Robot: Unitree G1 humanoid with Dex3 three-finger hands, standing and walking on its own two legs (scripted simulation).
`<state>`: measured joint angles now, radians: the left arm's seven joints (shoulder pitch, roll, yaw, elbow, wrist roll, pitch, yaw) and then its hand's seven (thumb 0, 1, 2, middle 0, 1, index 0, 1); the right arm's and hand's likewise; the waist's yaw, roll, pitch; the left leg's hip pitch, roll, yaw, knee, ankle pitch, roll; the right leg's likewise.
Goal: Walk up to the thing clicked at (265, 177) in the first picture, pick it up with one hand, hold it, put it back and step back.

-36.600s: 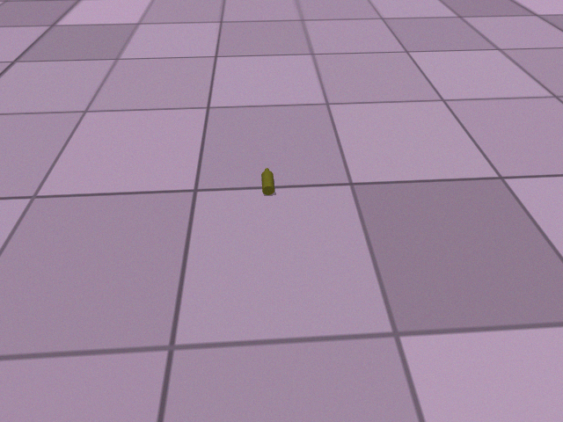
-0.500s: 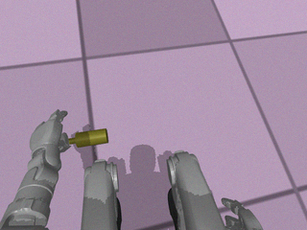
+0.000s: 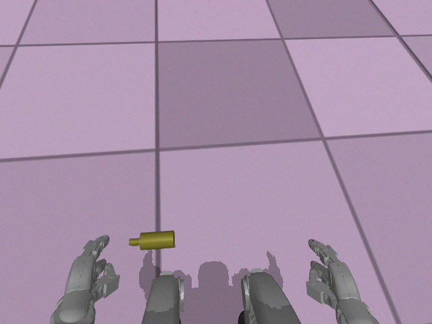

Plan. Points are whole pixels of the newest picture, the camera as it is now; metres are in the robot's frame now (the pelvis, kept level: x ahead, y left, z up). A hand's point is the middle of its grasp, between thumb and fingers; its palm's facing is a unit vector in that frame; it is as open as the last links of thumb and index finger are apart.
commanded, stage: home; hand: left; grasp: from above
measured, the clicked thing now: (151, 240) +0.44 +0.20 -0.57
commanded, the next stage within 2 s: none
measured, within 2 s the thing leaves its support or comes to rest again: neither
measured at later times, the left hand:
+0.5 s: hand (73, 291) +0.21 +0.19 +0.07, palm faces +0.09 -0.97 -0.21, open 7.4 cm
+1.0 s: hand (73, 297) +0.20 +0.19 +0.07, palm faces +0.08 -0.97 -0.21, open 7.4 cm
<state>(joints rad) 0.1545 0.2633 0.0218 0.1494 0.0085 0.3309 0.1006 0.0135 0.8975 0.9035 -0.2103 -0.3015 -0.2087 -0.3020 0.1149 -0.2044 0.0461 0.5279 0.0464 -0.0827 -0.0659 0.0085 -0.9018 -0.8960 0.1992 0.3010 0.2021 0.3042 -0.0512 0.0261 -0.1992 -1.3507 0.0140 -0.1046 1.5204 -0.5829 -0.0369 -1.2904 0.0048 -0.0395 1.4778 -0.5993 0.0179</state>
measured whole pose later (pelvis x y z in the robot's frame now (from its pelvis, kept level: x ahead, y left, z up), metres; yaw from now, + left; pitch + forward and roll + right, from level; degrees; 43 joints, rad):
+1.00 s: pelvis +0.05 +0.01 +0.11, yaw +2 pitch +9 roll -3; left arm 0.50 0.23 0.03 -0.13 -0.05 0.46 0.02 0.01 0.90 0.90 -0.20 -0.30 -0.20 -0.30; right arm 0.30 -0.21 0.04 0.54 0.01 -0.24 -0.18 0.01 -0.90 -0.90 0.20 0.30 0.20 0.30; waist -0.04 0.04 -0.16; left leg -0.70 0.02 -0.08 1.01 -0.47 -0.02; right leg -0.63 0.00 -0.03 0.95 -0.47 0.03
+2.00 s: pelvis +0.05 +0.00 +0.11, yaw +2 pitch +10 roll -2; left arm 0.51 0.23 0.03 -0.14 -0.05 0.46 0.02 0.01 0.90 0.90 -0.20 -0.30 -0.20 -0.30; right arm 0.29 -0.22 0.03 0.54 0.01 -0.23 -0.18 0.01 -0.90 -0.90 0.20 0.30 0.20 0.30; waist -0.03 0.04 -0.17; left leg -0.71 0.02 -0.08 1.02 -0.49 -0.02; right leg -0.65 0.00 -0.03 0.96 -0.49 0.02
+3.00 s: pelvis +0.05 +0.01 +0.17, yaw +2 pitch -3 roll -1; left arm 0.24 0.28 0.05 0.99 0.03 0.02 0.04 0.01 0.90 0.90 -0.21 -0.30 -0.20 -0.30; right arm 0.19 -0.28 -0.03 1.01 -0.03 -0.01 -0.02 0.01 -0.90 -0.90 0.20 0.30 0.20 0.30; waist 0.02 -0.01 0.06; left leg -0.24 -0.01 -0.05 0.57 -0.28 0.00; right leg -0.19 -0.04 -0.01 0.53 -0.29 0.04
